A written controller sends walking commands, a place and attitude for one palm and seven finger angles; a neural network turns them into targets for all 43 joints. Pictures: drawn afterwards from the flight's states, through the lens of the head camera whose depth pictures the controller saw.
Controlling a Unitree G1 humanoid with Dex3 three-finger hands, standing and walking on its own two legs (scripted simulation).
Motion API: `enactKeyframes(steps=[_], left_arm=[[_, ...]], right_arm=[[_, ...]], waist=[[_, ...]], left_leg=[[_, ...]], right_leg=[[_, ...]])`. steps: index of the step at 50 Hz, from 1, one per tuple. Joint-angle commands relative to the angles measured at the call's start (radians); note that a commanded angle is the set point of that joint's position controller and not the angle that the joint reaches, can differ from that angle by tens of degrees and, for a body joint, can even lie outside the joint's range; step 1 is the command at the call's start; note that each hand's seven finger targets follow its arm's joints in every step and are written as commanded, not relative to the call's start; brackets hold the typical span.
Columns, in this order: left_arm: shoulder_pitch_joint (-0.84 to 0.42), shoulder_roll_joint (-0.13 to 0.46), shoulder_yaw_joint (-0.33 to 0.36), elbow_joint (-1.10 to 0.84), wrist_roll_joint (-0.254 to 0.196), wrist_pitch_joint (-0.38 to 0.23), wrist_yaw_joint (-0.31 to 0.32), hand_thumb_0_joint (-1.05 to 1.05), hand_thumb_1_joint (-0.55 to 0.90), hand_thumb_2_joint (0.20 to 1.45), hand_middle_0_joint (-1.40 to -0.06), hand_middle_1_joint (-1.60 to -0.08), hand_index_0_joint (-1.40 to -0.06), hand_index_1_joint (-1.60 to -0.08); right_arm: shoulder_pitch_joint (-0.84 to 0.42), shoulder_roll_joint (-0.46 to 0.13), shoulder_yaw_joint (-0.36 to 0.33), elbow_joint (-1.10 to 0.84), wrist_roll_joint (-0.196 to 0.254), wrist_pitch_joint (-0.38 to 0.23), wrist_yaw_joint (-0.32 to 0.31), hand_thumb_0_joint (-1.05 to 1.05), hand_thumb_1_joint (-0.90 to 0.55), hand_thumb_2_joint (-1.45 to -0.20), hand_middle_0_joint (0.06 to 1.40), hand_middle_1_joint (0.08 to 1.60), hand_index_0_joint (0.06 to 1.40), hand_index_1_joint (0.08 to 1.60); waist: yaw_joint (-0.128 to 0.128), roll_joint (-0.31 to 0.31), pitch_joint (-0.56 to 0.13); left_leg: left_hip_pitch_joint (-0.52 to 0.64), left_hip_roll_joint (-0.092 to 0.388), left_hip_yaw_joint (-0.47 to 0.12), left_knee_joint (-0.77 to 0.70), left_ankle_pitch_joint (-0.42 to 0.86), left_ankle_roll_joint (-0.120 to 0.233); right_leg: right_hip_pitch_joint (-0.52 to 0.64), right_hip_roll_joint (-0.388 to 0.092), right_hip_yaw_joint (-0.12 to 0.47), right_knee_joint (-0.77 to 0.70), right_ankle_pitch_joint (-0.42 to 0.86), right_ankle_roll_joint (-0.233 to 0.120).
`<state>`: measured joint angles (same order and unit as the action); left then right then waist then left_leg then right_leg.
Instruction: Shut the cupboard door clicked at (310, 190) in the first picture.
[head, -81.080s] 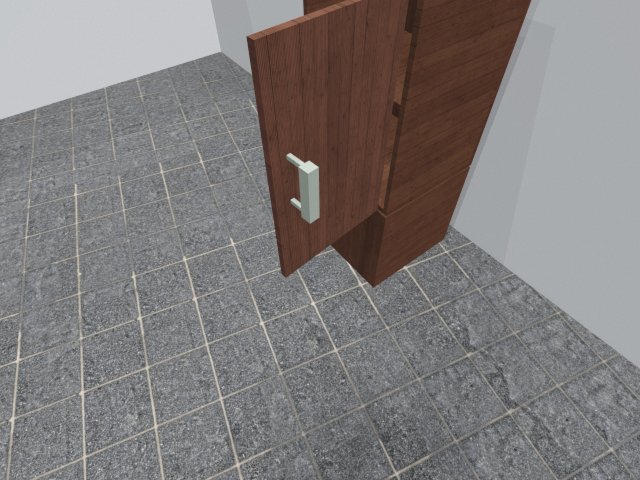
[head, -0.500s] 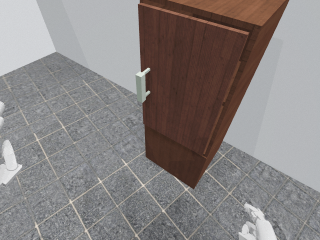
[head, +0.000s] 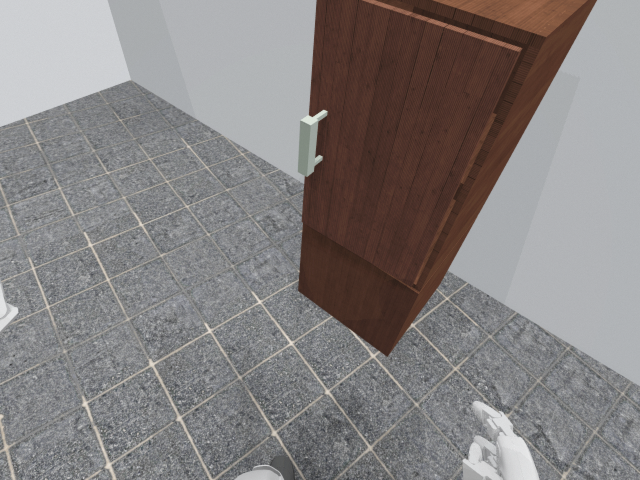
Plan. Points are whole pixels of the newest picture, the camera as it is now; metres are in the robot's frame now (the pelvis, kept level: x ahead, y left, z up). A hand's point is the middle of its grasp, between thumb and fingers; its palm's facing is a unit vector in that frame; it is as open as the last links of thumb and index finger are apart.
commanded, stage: step back with the hand held close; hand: left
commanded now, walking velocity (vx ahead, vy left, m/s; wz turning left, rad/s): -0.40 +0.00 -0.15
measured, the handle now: (314, 142) +0.78 +0.06 -0.02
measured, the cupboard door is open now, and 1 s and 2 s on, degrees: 3 3 3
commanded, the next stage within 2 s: stop stepping back and stand still in 0.06 s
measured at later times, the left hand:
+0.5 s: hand out of the picture +0.07 +0.30 +0.19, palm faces +0.34 -0.86 -0.39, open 7.4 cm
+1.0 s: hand out of the picture -0.01 +0.35 +0.20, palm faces +0.43 -0.81 -0.41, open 7.4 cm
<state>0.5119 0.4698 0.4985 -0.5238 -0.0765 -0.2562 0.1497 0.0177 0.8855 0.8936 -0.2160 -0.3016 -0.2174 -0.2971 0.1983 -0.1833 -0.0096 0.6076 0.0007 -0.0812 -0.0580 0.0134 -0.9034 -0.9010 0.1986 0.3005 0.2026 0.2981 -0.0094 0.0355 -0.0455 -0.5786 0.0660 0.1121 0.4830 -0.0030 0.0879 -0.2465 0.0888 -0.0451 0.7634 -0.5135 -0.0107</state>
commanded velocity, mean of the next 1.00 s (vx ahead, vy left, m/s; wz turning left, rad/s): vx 0.18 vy -0.05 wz -0.01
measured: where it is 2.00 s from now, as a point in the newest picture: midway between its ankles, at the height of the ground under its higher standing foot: outside the picture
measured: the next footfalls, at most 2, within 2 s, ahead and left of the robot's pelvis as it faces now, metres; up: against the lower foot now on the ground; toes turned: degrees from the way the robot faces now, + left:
right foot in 0.06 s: -0.11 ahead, -0.13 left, +0.00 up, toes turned -4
left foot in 0.52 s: -0.04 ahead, +0.15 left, +0.00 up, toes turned -11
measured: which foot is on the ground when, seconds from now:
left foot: down 0.00-0.34, up 0.36-0.50, down 0.52-0.82, up 0.84-1.00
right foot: up 0.00-0.04, down 0.06-0.52, up 0.54-0.84, down 0.86-1.00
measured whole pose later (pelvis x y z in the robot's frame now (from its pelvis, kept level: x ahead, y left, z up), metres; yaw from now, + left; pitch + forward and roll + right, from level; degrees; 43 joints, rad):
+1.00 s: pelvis -0.24 +0.09 +0.01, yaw -12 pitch -1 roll +0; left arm 0.50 0.42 0.48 -0.38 -0.05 -0.17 0.17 0.01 0.88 0.89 -0.22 -0.30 -0.22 -0.30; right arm 0.27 -0.21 0.00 0.70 0.00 -0.02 -0.07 0.01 -0.90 -0.90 0.20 0.30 0.20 0.30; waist 0.04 0.00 -0.10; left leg -0.62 0.07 0.02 1.06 -0.30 -0.01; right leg -0.16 0.01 -0.12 0.51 -0.34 -0.06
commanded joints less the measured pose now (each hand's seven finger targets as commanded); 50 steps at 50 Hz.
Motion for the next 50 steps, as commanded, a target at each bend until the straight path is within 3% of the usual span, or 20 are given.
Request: enactKeyframes(steps=[1,3,4,6,8,10,12,15,16,18,21,24,26,27,31,39,40,42,43,50], left_arm=[[0.03,0.143,0.078,-0.221,-0.022,-0.066,0.003,0.0,0.9,0.9,-0.2,-0.3,-0.2,-0.3],[-0.075,0.18,0.068,-0.255,0.0,-0.093,0.017,0.0,0.9,0.9,-0.2,-0.3,-0.2,-0.3],[-0.157,0.207,0.062,-0.27,0.013,-0.097,0.029,0.0,0.9,0.9,-0.2,-0.3,-0.2,-0.3],[-0.27,0.193,0.021,-0.266,0.017,-0.071,0.02,0.0,0.9,0.9,-0.2,-0.3,-0.2,-0.3],[-0.26,0.161,0.003,-0.236,0.016,-0.016,0.011,0.0,0.9,0.9,-0.2,-0.3,-0.2,-0.3],[-0.218,0.114,-0.001,-0.144,0.004,-0.006,-0.002,0.0,0.9,0.9,-0.2,-0.3,-0.2,-0.3],[-0.059,0.149,0.081,-0.102,0.0,0.017,0.001,0.0,0.9,0.9,-0.2,-0.3,-0.2,-0.3],[0.097,0.16,0.11,-0.177,-0.024,0.033,-0.013,0.0,0.9,0.9,-0.2,-0.3,-0.2,-0.3],[0.178,0.212,0.156,-0.215,-0.023,0.028,-0.006,0.0,0.9,0.9,-0.2,-0.3,-0.2,-0.3],[0.129,0.233,0.137,-0.347,-0.007,0.023,0.002,0.0,0.9,0.9,-0.2,-0.3,-0.2,-0.3],[-0.034,0.223,0.127,-0.363,0.017,0.013,0.024,0.0,0.9,0.9,-0.2,-0.3,-0.2,-0.3],[-0.27,0.109,-0.01,-0.138,0.037,0.025,0.049,0.0,0.9,0.9,-0.2,-0.3,-0.2,-0.3],[-0.427,0.099,-0.06,-0.123,0.047,0.022,0.057,0.0,0.9,0.9,-0.2,-0.3,-0.2,-0.3],[-0.515,0.14,-0.049,-0.172,0.074,0.008,0.053,0.0,0.9,0.9,-0.2,-0.3,-0.2,-0.3],[-0.152,0.155,0.016,-0.289,0.058,0.026,0.006,0.0,0.9,0.9,-0.2,-0.3,-0.2,-0.3],[0.134,0.211,0.12,-0.278,0.025,0.053,0.031,0.0,0.9,0.9,-0.2,-0.3,-0.2,-0.3],[0.101,0.218,0.128,-0.24,0.025,0.067,0.031,0.0,0.9,0.9,-0.2,-0.3,-0.2,-0.3],[-0.022,0.212,0.121,-0.183,0.022,0.075,0.029,0.0,0.9,0.9,-0.2,-0.3,-0.2,-0.3],[-0.084,0.255,0.172,-0.145,0.018,0.051,0.032,0.0,0.9,0.9,-0.2,-0.3,-0.2,-0.3],[-0.216,0.057,-0.101,-0.002,0.047,0.042,0.02,0.0,0.9,0.9,-0.2,-0.3,-0.2,-0.3]], right_arm=[[-0.075,-0.136,-0.052,-0.108,-0.008,-0.063,0.005,0.0,-0.9,-0.9,0.2,0.3,0.2,0.3],[-0.059,-0.118,-0.041,-0.067,-0.007,-0.063,-0.002,0.0,-0.9,-0.9,0.2,0.3,0.2,0.3],[-0.076,-0.111,-0.026,-0.07,-0.013,-0.07,-0.009,0.0,-0.9,-0.9,0.2,0.3,0.2,0.3],[-0.095,-0.128,-0.049,-0.071,0.007,-0.086,-0.035,0.0,-0.9,-0.9,0.2,0.3,0.2,0.3],[-0.11,-0.146,-0.05,-0.094,0.009,-0.067,-0.055,0.0,-0.9,-0.9,0.2,0.3,0.2,0.3],[-0.096,-0.156,-0.05,-0.098,0.016,-0.073,-0.036,0.0,-0.9,-0.9,0.2,0.3,0.2,0.3],[-0.112,-0.164,-0.042,-0.145,0.001,-0.061,-0.021,0.0,-0.9,-0.9,0.2,0.3,0.2,0.3],[-0.098,-0.137,-0.043,-0.197,0.005,-0.017,-0.004,0.0,-0.9,-0.9,0.2,0.3,0.2,0.3],[-0.083,-0.129,-0.047,-0.201,0.016,-0.011,0.001,0.0,-0.9,-0.9,0.2,0.3,0.2,0.3],[-0.087,-0.126,-0.059,-0.178,0.012,0.009,-0.001,0.0,-0.9,-0.9,0.2,0.3,0.2,0.3],[-0.05,-0.109,-0.019,-0.153,-0.018,-0.005,-0.012,0.0,-0.9,-0.9,0.2,0.3,0.2,0.3],[0.005,-0.153,-0.026,-0.064,-0.016,-0.053,-0.041,0.0,-0.9,-0.9,0.2,0.3,0.2,0.3],[0.012,-0.221,-0.057,-0.091,0.001,-0.092,-0.054,0.0,-0.9,-0.9,0.2,0.3,0.2,0.3],[-0.018,-0.207,-0.046,-0.106,-0.001,-0.102,-0.047,0.0,-0.9,-0.9,0.2,0.3,0.2,0.3],[-0.079,-0.16,-0.059,-0.127,-0.002,-0.091,0.014,0.0,-0.9,-0.9,0.2,0.3,0.2,0.3],[-0.081,-0.101,-0.015,-0.127,-0.038,-0.015,-0.011,0.0,-0.9,-0.9,0.2,0.3,0.2,0.3],[-0.063,-0.09,-0.016,-0.11,-0.031,-0.006,-0.015,0.0,-0.9,-0.9,0.2,0.3,0.2,0.3],[-0.05,-0.11,-0.037,-0.092,-0.002,0.012,-0.018,0.0,-0.9,-0.9,0.2,0.3,0.2,0.3],[-0.045,-0.136,-0.043,-0.075,-0.013,0.002,-0.025,0.0,-0.9,-0.9,0.2,0.3,0.2,0.3],[-0.078,-0.13,-0.025,-0.08,-0.001,-0.02,-0.044,0.0,-0.9,-0.9,0.2,0.3,0.2,0.3]], waist=[[0.008,0.126,-0.153],[-0.002,-0.128,-0.144],[-0.006,-0.161,-0.127],[-0.025,-0.225,-0.206],[-0.016,0.006,-0.195],[-0.004,0.212,-0.119],[0.018,0.243,-0.084],[0.037,0.219,-0.118],[0.038,0.032,-0.163],[0.013,-0.334,0.007],[-0.031,-0.192,0.015],[-0.056,0.067,0.056],[-0.049,0.39,0.109],[-0.038,0.343,0.144],[0.015,0.194,-0.044],[0.026,0.228,-0.075],[0.022,0.098,-0.083],[0.002,-0.223,0.013],[-0.02,-0.195,0.093],[-0.007,-0.088,0.163]], left_leg=[[0.294,0.154,-0.141,-0.165,-0.427,-0.142],[0.475,0.055,-0.063,0.202,-0.23,-0.149],[0.454,0.029,-0.049,0.243,-0.26,-0.138],[0.517,0.007,-0.057,0.133,-0.05,-0.116],[0.614,0.089,-0.12,0.008,0.412,-0.063],[0.452,0.201,-0.227,-0.184,0.124,-0.017],[0.152,0.213,-0.314,-0.433,-0.697,-0.094],[0.041,0.032,-0.06,-0.265,-0.708,-0.236],[0.172,-0.062,0.043,0.051,-0.564,-0.205],[0.165,-0.108,-0.144,0.768,-0.435,-0.146],[0.175,0.043,-0.167,0.54,-0.449,-0.108],[0.251,-0.036,-0.049,0.069,-0.375,-0.092],[0.285,0.215,-0.567,-0.255,-0.655,0.01],[0.209,0.306,-0.746,-0.362,-0.8,0.064],[0.197,0.174,-0.529,-0.366,-0.823,-0.135],[-0.038,0.093,-0.185,-0.203,-0.617,-0.104],[-0.077,0.029,-0.108,-0.005,-0.564,-0.12],[-0.267,-0.049,-0.108,0.586,-0.462,-0.096],[-0.307,-0.03,-0.136,0.744,-0.392,-0.106],[0.029,0.029,-0.045,0.42,-0.301,-0.082]], right_leg=[[-0.028,-0.103,0.062,-0.42,0.016,-0.038],[-0.278,-0.339,0.372,-0.56,0.259,-0.118],[-0.254,-0.382,0.318,-0.515,0.541,-0.116],[-0.169,-0.27,0.197,-0.342,0.739,-0.042],[-0.183,-0.096,0.055,-0.18,0.697,0.054],[-0.096,-0.015,0.049,-0.054,0.018,0.041],[0.068,0.022,-0.022,-0.053,-0.092,-0.011],[0.208,0.025,-0.098,-0.225,-0.055,-0.063],[0.053,-0.093,0.014,-0.405,-0.087,-0.087],[-0.468,-0.456,0.524,-0.658,-0.344,-0.24],[-0.396,-0.344,0.222,-0.517,-0.233,-0.15],[-0.251,-0.197,0.008,-0.199,-0.128,-0.065],[-0.403,-0.068,-0.042,0.239,-0.063,0.022],[-0.442,-0.075,0.054,0.378,-0.01,0.019],[-0.3,-0.042,0.035,0.463,0.191,0.002],[0.316,0.017,-0.129,-0.283,-0.029,-0.057],[0.363,-0.056,-0.059,-0.397,-0.016,-0.09],[0.195,-0.443,0.448,-0.599,-0.058,-0.229],[0.095,-0.495,0.466,-0.635,0.027,-0.247],[-0.154,-0.356,0.158,-0.562,-0.113,-0.162]])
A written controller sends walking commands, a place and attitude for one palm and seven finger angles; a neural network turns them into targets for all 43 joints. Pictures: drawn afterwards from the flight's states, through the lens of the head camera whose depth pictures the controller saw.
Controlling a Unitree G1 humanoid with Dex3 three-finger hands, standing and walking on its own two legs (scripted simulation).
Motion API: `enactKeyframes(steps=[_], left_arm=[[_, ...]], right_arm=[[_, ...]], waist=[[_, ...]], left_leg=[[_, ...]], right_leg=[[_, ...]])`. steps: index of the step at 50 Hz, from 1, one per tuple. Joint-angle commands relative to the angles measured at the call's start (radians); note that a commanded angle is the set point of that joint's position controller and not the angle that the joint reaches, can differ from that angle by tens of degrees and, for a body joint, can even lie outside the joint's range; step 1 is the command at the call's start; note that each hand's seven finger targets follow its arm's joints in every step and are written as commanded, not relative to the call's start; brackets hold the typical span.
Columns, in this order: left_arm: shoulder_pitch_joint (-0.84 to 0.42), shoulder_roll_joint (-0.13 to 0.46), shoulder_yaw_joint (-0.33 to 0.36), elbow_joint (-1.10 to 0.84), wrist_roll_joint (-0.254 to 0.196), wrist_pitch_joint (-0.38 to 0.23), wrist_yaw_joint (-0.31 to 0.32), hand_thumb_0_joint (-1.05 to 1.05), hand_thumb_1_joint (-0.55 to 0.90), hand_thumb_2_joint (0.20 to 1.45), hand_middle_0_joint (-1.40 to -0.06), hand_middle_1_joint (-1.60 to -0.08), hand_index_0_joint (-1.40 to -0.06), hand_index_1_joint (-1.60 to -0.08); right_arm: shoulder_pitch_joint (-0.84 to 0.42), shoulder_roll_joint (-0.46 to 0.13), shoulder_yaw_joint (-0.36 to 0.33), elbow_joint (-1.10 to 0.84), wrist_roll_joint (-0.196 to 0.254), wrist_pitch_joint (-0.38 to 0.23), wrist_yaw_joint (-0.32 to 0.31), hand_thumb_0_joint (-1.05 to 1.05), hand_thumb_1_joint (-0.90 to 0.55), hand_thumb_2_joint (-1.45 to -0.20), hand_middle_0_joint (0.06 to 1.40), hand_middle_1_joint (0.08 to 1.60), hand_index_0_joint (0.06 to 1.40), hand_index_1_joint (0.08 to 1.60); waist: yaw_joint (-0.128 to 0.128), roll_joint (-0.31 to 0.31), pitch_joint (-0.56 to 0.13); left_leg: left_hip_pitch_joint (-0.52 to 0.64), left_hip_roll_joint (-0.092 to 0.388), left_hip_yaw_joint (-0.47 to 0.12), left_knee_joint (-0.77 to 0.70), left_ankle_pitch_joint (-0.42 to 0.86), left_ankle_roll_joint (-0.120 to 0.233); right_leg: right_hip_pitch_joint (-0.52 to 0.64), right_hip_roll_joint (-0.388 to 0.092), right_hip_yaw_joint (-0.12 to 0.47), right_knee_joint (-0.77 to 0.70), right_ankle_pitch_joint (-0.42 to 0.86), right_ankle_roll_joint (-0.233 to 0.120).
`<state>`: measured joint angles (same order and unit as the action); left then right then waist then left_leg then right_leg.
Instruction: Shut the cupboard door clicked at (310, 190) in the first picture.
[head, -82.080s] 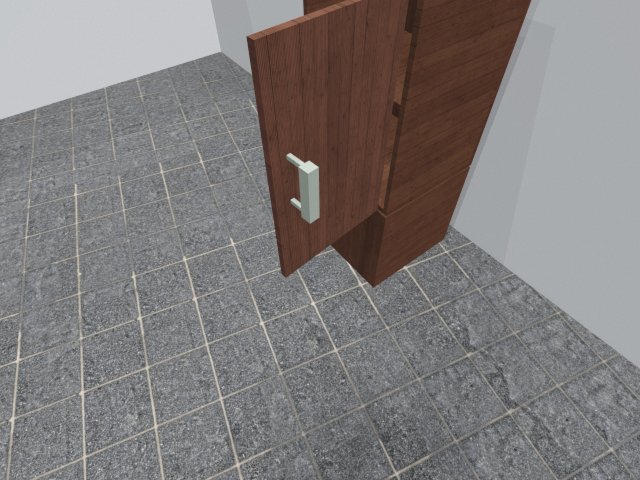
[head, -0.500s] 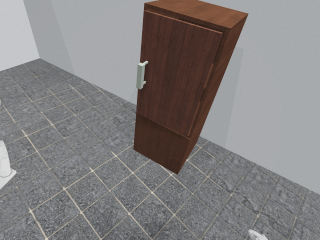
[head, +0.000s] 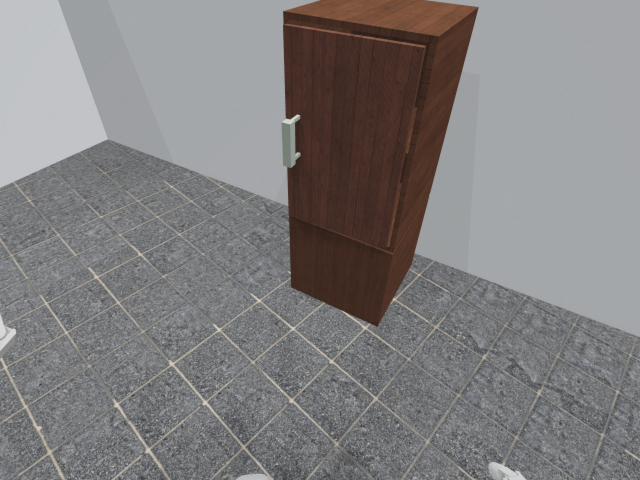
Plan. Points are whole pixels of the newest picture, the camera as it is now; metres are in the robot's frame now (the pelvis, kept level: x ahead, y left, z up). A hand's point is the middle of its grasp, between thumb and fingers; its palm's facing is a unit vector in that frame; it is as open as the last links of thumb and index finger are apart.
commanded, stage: stop stepping back and stand still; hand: left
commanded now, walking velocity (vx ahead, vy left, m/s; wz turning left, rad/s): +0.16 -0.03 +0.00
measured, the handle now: (293, 140) +1.01 +0.17 -0.04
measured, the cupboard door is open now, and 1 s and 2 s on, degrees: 3 3 3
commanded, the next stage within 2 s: let the arm hang, fingers relaxed in 1.48 s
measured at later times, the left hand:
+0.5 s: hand (54, 313) +0.22 +0.30 +0.16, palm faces +0.42 -0.72 -0.55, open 7.4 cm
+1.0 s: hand (43, 310) +0.23 +0.32 +0.15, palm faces +0.42 -0.77 -0.48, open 7.4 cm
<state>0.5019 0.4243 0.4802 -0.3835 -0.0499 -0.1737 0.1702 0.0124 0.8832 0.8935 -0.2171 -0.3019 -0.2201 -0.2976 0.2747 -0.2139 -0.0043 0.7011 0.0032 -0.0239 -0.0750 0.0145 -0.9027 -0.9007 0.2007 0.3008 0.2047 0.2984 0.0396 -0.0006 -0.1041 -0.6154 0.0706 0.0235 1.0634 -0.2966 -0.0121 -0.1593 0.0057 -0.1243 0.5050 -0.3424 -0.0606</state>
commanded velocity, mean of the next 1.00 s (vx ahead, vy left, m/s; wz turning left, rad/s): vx -0.01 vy -0.03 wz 0.00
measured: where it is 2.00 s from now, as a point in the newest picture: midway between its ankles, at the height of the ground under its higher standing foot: outside the picture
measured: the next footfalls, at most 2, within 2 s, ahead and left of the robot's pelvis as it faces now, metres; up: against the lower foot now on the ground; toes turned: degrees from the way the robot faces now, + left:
left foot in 0.16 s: +0.08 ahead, +0.16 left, +0.00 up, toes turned +5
right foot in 0.34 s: +0.07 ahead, -0.08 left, +0.00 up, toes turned -2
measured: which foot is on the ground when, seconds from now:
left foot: up 0.00-0.14, down 0.16-1.00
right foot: down 0.00-0.16, up 0.18-0.32, down 0.34-1.00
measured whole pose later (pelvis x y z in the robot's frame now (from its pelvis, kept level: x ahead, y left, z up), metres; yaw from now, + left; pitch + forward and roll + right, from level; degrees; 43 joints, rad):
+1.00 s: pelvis +0.04 +0.05 +0.00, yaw +1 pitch +1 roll -1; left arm 0.60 0.41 0.41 -0.45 -0.06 -0.17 0.16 0.02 0.89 0.89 -0.22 -0.30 -0.22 -0.30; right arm 0.21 -0.20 0.01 0.58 0.02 -0.04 -0.08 0.01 -0.90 -0.90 0.20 0.30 0.20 0.30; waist -0.01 0.01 -0.01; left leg -0.26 0.04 0.06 0.52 -0.28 0.00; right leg -0.22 -0.01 -0.06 0.46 -0.26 0.01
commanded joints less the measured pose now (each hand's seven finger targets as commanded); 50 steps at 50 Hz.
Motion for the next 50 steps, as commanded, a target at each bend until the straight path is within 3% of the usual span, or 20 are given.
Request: enactKeyframes(steps=[1,4,6,7,8,9,11,12,14,16,19,20,22,25,28,31,32,41,44,50], left_arm=[[-0.284,0.108,-0.101,-0.209,0.024,-0.047,0.004,0.0,0.9,0.9,-0.2,-0.3,-0.2,-0.3],[-0.317,0.158,-0.068,-0.306,0.037,-0.055,0.03,0.0,0.9,0.9,-0.2,-0.3,-0.2,-0.3],[-0.267,0.237,0.023,-0.408,0.025,-0.069,0.043,0.0,0.9,0.9,-0.2,-0.3,-0.2,-0.3],[-0.22,0.23,0.038,-0.452,0.017,-0.079,0.041,0.0,0.9,0.9,-0.2,-0.3,-0.2,-0.3],[-0.175,0.24,0.075,-0.512,0.01,-0.091,0.046,0.0,0.9,0.9,-0.2,-0.3,-0.2,-0.3],[-0.162,0.254,0.092,-0.548,0.011,-0.108,0.046,0.0,0.9,0.9,-0.2,-0.3,-0.2,-0.3],[-0.064,0.288,0.157,-0.508,-0.004,-0.108,0.029,0.0,0.9,0.9,-0.2,-0.3,-0.2,-0.3],[-0.023,0.267,0.161,-0.478,-0.006,-0.099,0.026,0.0,0.9,0.9,-0.2,-0.3,-0.2,-0.3],[0.054,0.215,0.153,-0.415,-0.014,-0.088,0.023,0.0,0.9,0.9,-0.2,-0.3,-0.2,-0.3],[0.171,0.174,0.142,-0.311,-0.022,-0.074,0.011,0.0,0.9,0.9,-0.2,-0.3,-0.2,-0.3],[0.16,0.186,0.135,-0.222,-0.022,-0.064,0.008,0.0,0.9,0.9,-0.2,-0.3,-0.2,-0.3],[0.185,0.146,0.105,-0.173,-0.027,-0.047,0.005,0.0,0.9,0.9,-0.2,-0.3,-0.2,-0.3],[0.161,0.156,0.082,-0.176,-0.021,-0.032,0.013,0.0,0.9,0.9,-0.2,-0.3,-0.2,-0.3],[0.06,0.174,0.07,-0.221,-0.005,-0.045,0.017,0.0,0.9,0.9,-0.2,-0.3,-0.2,-0.3],[-0.064,0.184,0.047,-0.321,0.005,-0.062,0.022,0.0,0.9,0.9,-0.2,-0.3,-0.2,-0.3],[-0.119,0.218,0.065,-0.408,0.017,-0.073,0.027,0.0,0.9,0.9,-0.2,-0.3,-0.2,-0.3],[-0.115,0.194,0.048,-0.406,0.019,-0.078,0.028,0.0,0.9,0.9,-0.2,-0.3,-0.2,-0.3],[0.158,0.154,0.097,-0.219,-0.013,-0.066,0.015,0.0,0.9,0.9,-0.2,-0.3,-0.2,-0.3],[0.13,0.149,0.08,-0.237,-0.019,-0.063,0.008,0.0,0.9,0.9,-0.2,-0.3,-0.2,-0.3],[0.005,0.154,0.038,-0.317,-0.006,-0.062,0.011,0.0,0.9,0.9,-0.2,-0.3,-0.2,-0.3]], right_arm=[[-0.174,-0.1,-0.031,-0.179,-0.005,-0.091,-0.036,0.0,-0.9,-0.9,0.2,0.3,0.2,0.3],[-0.165,-0.104,-0.039,-0.189,-0.019,-0.118,-0.05,0.0,-0.9,-0.9,0.2,0.3,0.2,0.3],[-0.141,-0.119,-0.05,-0.196,-0.016,-0.128,-0.058,0.0,-0.9,-0.9,0.2,0.3,0.2,0.3],[-0.122,-0.123,-0.051,-0.206,-0.013,-0.129,-0.056,0.0,-0.9,-0.9,0.2,0.3,0.2,0.3],[-0.119,-0.147,-0.057,-0.23,-0.012,-0.126,-0.052,0.0,-0.9,-0.9,0.2,0.3,0.2,0.3],[-0.114,-0.125,-0.05,-0.24,-0.016,-0.129,-0.037,0.0,-0.9,-0.9,0.2,0.3,0.2,0.3],[-0.114,-0.098,-0.042,-0.216,-0.029,-0.14,-0.02,0.0,-0.9,-0.9,0.2,0.3,0.2,0.3],[-0.114,-0.093,-0.038,-0.216,-0.023,-0.138,-0.007,0.0,-0.9,-0.9,0.2,0.3,0.2,0.3],[-0.107,-0.099,-0.041,-0.222,-0.004,-0.133,0.013,0.0,-0.9,-0.9,0.2,0.3,0.2,0.3],[-0.086,-0.106,-0.044,-0.233,0.009,-0.128,0.024,0.0,-0.9,-0.9,0.2,0.3,0.2,0.3],[-0.087,-0.101,-0.04,-0.234,0.012,-0.107,0.027,0.0,-0.9,-0.9,0.2,0.3,0.2,0.3],[-0.078,-0.095,-0.049,-0.222,0.018,-0.099,0.026,0.0,-0.9,-0.9,0.2,0.3,0.2,0.3],[-0.101,-0.089,-0.043,-0.222,0.022,-0.079,0.022,0.0,-0.9,-0.9,0.2,0.3,0.2,0.3],[-0.124,-0.082,-0.028,-0.213,0.013,-0.079,0.003,0.0,-0.9,-0.9,0.2,0.3,0.2,0.3],[-0.145,-0.099,-0.032,-0.214,0.006,-0.093,-0.02,0.0,-0.9,-0.9,0.2,0.3,0.2,0.3],[-0.156,-0.1,-0.028,-0.219,0.005,-0.105,-0.027,0.0,-0.9,-0.9,0.2,0.3,0.2,0.3],[-0.152,-0.095,-0.025,-0.221,0.007,-0.108,-0.024,0.0,-0.9,-0.9,0.2,0.3,0.2,0.3],[-0.123,-0.098,-0.038,-0.247,0.018,-0.071,0.003,0.0,-0.9,-0.9,0.2,0.3,0.2,0.3],[-0.127,-0.103,-0.036,-0.257,0.021,-0.059,0.0,0.0,-0.9,-0.9,0.2,0.3,0.2,0.3],[-0.139,-0.107,-0.027,-0.258,0.013,-0.079,-0.016,0.0,-0.9,-0.9,0.2,0.3,0.2,0.3]], waist=[[-0.053,-0.096,0.216],[-0.043,-0.176,0.19],[-0.052,-0.034,0.145],[-0.061,0.097,0.111],[-0.06,0.344,0.055],[-0.055,0.42,0.039],[-0.052,0.389,0.038],[-0.05,0.33,0.032],[-0.048,0.288,0.003],[-0.049,0.193,-0.027],[-0.069,-0.008,-0.018],[-0.068,-0.135,-0.019],[-0.067,-0.203,0.0],[-0.06,-0.182,0.009],[-0.051,-0.024,-0.019],[-0.042,0.163,-0.004],[-0.041,0.179,0.013],[-0.047,0.062,-0.022],[-0.052,0.029,-0.026],[-0.043,0.086,-0.016]], left_leg=[[0.13,0.017,0.065,-0.23,-0.023,0.022],[0.3,-0.018,0.122,-0.378,-0.022,0.03],[0.406,-0.025,0.117,-0.525,-0.011,0.029],[0.47,0.015,0.037,-0.611,-0.018,0.051],[0.566,0.15,-0.205,-0.692,0.125,0.108],[0.628,0.249,-0.366,-0.746,0.335,0.143],[0.532,0.265,-0.329,-0.768,0.366,0.152],[0.498,0.249,-0.249,-0.729,0.411,0.145],[0.453,0.187,-0.059,-0.646,0.434,0.088],[0.385,0.14,0.01,-0.592,0.356,0.048],[0.222,0.057,0.042,-0.508,0.111,0.008],[0.245,0.017,0.045,-0.455,0.063,-0.003],[0.218,-0.008,0.02,-0.393,-0.029,-0.006],[0.244,-0.014,-0.001,-0.478,-0.025,0.012],[0.417,0.026,-0.034,-0.603,0.298,0.034],[0.423,0.07,-0.072,-0.635,0.406,0.047],[0.39,0.068,-0.071,-0.643,0.394,0.044],[0.311,0.035,-0.031,-0.612,0.34,0.011],[0.32,0.04,-0.033,-0.618,0.333,0.014],[0.335,0.04,-0.043,-0.661,0.272,0.026]], right_leg=[[-0.24,-0.262,0.207,-0.286,-0.285,-0.102],[-0.25,-0.235,0.189,-0.255,-0.318,-0.103],[-0.214,-0.198,0.136,-0.117,-0.213,-0.077],[-0.214,-0.15,0.096,0.042,-0.107,-0.042],[-0.288,-0.048,0.028,0.259,-0.061,0.022],[-0.372,0.002,0.035,0.364,-0.192,0.044],[-0.317,-0.023,0.095,0.377,-0.207,0.055],[-0.255,-0.028,0.094,0.297,-0.153,0.061],[-0.126,-0.006,0.044,0.099,-0.02,0.071],[0.016,0.014,0.022,-0.07,0.155,0.074],[0.099,-0.117,0.206,-0.079,0.414,0.022],[0.057,-0.156,0.273,-0.107,0.446,-0.001],[0.048,-0.225,0.326,-0.129,0.511,-0.04],[0.053,-0.208,0.265,-0.101,0.457,-0.024],[0.006,-0.114,0.167,-0.024,0.406,0.038],[-0.001,-0.063,0.12,0.0,0.358,0.064],[0.021,-0.056,0.11,-0.006,0.349,0.064],[0.1,-0.08,0.137,-0.057,0.439,0.042],[0.084,-0.077,0.139,-0.056,0.441,0.05],[0.064,-0.059,0.123,-0.058,0.36,0.065]])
